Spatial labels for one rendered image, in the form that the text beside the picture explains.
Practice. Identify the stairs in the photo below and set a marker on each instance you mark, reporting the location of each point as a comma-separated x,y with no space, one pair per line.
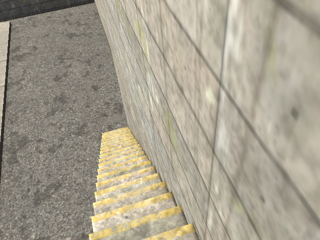
132,201

